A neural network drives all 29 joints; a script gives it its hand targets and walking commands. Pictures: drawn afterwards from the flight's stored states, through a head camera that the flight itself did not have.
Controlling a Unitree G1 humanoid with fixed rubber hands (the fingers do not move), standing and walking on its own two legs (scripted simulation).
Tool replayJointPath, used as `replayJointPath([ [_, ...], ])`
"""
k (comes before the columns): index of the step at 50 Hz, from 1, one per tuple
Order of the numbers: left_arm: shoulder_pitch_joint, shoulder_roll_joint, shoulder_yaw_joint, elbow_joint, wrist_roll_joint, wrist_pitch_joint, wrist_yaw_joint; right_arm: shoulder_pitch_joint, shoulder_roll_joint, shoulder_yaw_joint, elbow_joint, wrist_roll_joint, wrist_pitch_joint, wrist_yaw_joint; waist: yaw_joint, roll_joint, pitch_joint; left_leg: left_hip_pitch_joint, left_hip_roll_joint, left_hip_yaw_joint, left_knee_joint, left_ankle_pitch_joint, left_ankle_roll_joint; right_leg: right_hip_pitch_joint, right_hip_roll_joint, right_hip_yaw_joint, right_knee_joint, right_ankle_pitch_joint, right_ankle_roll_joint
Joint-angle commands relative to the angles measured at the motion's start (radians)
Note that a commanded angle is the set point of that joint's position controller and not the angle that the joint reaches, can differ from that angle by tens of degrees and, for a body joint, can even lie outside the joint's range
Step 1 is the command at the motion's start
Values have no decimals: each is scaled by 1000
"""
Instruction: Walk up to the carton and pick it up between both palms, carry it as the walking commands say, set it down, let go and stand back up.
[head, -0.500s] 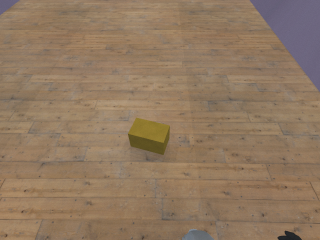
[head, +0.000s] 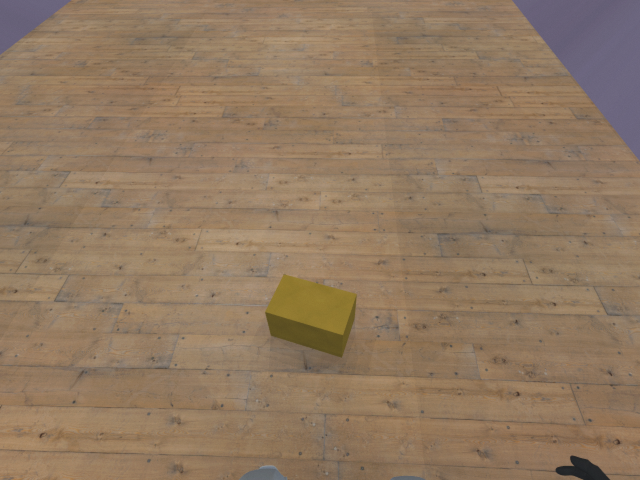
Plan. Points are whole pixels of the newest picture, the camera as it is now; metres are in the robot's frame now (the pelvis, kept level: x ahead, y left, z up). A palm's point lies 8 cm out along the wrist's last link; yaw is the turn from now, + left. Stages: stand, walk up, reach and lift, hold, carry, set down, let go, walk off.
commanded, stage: walk up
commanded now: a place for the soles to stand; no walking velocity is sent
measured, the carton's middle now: (312, 315) +0.73 +0.07 -0.67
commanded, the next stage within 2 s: none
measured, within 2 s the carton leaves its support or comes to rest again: neither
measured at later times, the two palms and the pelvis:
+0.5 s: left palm (58, 472) +0.16 +0.36 -0.08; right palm (558, 391) +0.26 -0.31 -0.09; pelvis +0.15 +0.01 +0.00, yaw +0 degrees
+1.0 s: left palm (142, 368) +0.30 +0.30 -0.09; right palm (568, 380) +0.28 -0.34 -0.10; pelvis +0.20 -0.02 +0.01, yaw -1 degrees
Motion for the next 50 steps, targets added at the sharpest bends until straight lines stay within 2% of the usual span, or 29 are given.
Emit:
replayJointPath([
  [1, 53, 201, 64, -43, 3, -29, -4, 27, -303, -80, -72, -11, 16, -13, -41, 164, -28, 119, 294, -422, -415, -500, 262, -179, -41, -14, -123, -108, 13],
  [5, 123, 171, 80, -4, 6, -28, -20, -26, -299, -78, -79, -21, 20, -5, 10, 262, -53, -39, 246, -275, -369, -474, 217, 57, -4, -89, -352, 99, -22],
  [6, 229, 180, 94, 27, 12, -31, -16, -75, -267, -69, -95, -16, 27, -5, 86, 205, -79, -150, 204, -181, -241, -505, 178, 223, 2, -75, -444, 145, -35],
  [7, 285, 219, 113, 55, 22, -43, -8, -52, -191, -44, -99, -18, 36, -6, 114, 15, -100, -313, 110, -103, 7, -543, 126, 398, 11, 11, -525, -17, -37],
  [8, 332, 320, 137, 53, 34, -52, 5, -112, -119, -29, -140, -11, 39, -5, 175, -280, -53, -522, -47, 26, 355, -473, 50, 402, -232, 502, -819, -492, -104],
  [9, 194, 360, 124, -4, 29, -52, 16, -168, -169, -37, -135, -11, 39, -21, 129, -134, 86, -581, -28, -147, 481, -365, 43, 258, -401, 782, -949, -562, -203],
  [10, 96, 329, 116, -31, 13, -56, 20, -103, -201, -40, -92, -3, 32, -22, 67, -21, 83, -492, 39, -181, 421, -260, 44, 234, -374, 669, -887, -439, -241],
  [12, 42, 255, 107, -39, 9, -53, 24, -13, -216, -49, -36, -1, 21, -18, 7, -80, 86, -365, 68, -139, 372, -144, 41, 195, -276, 423, -810, -188, -216],
  [17, 41, 234, 82, -53, 8, -49, 20, -30, -178, -40, -17, -10, 12, -5, 14, -104, 3, -156, 36, -68, 88, -108, 8, 210, -225, 161, -697, 360, -212],
  [19, 16, 209, 71, -50, 6, -33, 17, -21, -140, -34, -18, -3, 11, -10, 11, -185, -41, -26, -12, 0, -20, -61, 11, 189, -167, 60, -641, 474, -168],
  [22, -6, 171, 54, -55, -8, -6, 18, 90, -151, -44, 33, 1, 6, -42, -57, -94, -84, 282, -39, 14, -191, 54, 68, 36, -105, -31, -369, 499, -95],
  [23, 17, 101, 26, -62, -17, -2, 23, 143, -244, -60, 54, -15, 1, -53, -83, 155, -137, 396, 133, -262, -279, 98, 106, -83, -31, -75, -143, 369, -40],
  [24, 33, 105, 20, -84, -26, 4, 29, 154, -313, -74, 17, -5, 2, -59, -80, 204, -165, 452, 355, -604, -388, 26, 221, -223, 43, -67, -27, -51, 7],
  [25, 46, 171, 38, -44, -9, 29, 34, 137, -337, -87, 16, 13, 7, -59, -93, 21, -181, 392, 402, -641, -372, -89, 292, -167, 16, 13, 47, -146, 6],
  [27, 96, 157, 48, -28, -1, 35, 36, 48, -315, -80, -5, -10, 22, -60, -36, 108, -136, 271, 375, -591, -354, -210, 308, -177, -12, 11, 41, -175, 8],
  [29, 97, 171, 58, 3, 2, 47, 30, -55, -271, -64, -9, -9, 32, -70, -8, 156, -79, 135, 283, -433, -339, -287, 225, -111, -30, 33, -75, -95, 5],
  [31, 69, 141, 58, 24, 8, 44, 28, -48, -266, -48, 20, -27, 35, -74, -17, 228, -43, 9, 282, -362, -312, -47, 222, -25, -27, -17, -194, -8, -6],
  [33, 111, 133, 53, 68, 7, 32, 32, -138, -233, -36, 0, -11, 47, -61, 38, 226, -153, -42, 228, -222, -191, -8, 168, 168, -9, -49, -377, 141, -19],
  [34, 96, 155, 67, 69, 19, 34, 30, -136, -202, -20, 3, -8, 54, -62, 36, 126, -134, -69, 185, -159, -124, -45, 119, 181, -2, -40, -433, 157, -32],
  [35, 21, 196, 71, 43, 29, 31, 34, -107, -164, -8, 8, 10, 54, -63, 17, -9, -111, -74, 116, -126, 0, 27, 81, 120, -124, 147, -575, 164, -66],
  [36, -89, 242, 73, 12, 29, 30, 33, -109, -122, 1, 24, 21, 60, -69, -12, -110, -79, -29, -11, -22, 80, -120, 47, 1, -230, 311, -667, 110, -129],
  [37, -176, 237, 53, 6, 17, 33, 32, -115, -161, -11, 62, 12, 62, -70, -57, -53, -67, 130, -3, -48, 79, -217, 48, -120, -239, 283, -631, 117, -171],
  [38, -201, 204, 45, 18, 7, 35, 30, -69, -170, -18, 84, 13, 56, -69, -79, -20, -80, 200, 3, -90, 0, -191, 52, -155, -192, 199, -571, 111, -136],
  [40, -186, 170, 36, 46, 2, 43, 31, -119, -198, -20, 95, 1, 49, -67, -45, 56, -59, 138, 100, -188, -182, -120, 68, -77, -73, 25, -475, 88, -42],
  [42, -133, 162, 39, 77, -4, 59, 26, -139, -246, -17, 104, 0, 43, -66, -5, 90, -95, 59, 200, -352, -270, -144, 158, 30, -2, -24, -369, 37, -16],
  [44, -120, 141, 30, 111, -3, 52, 26, -202, -216, -2, 112, 0, 44, -73, 27, 93, -89, 13, 150, -254, -194, -60, 101, 122, -54, 27, -493, 144, -38],
  [45, -140, 160, 41, 104, 10, 48, 23, -169, -205, 1, 118, 5, 51, -71, 11, 1, -114, 26, 104, -176, -122, -2, 73, 161, -91, 70, -544, 237, -56],
  [47, -244, 189, 42, 102, 0, 52, 22, -143, -174, 5, 151, 1, 52, -71, -38, -39, -87, 114, 16, -52, -51, 19, 42, 47, -156, 140, -609, 253, -89],
  [50, -265, 159, 33, 117, 0, 56, 25, -154, -175, 7, 163, 3, 52, -66, -34, -32, -75, 146, 55, -99, -108, 83, 52, 47, -115, 70, -587, 222, -56],
])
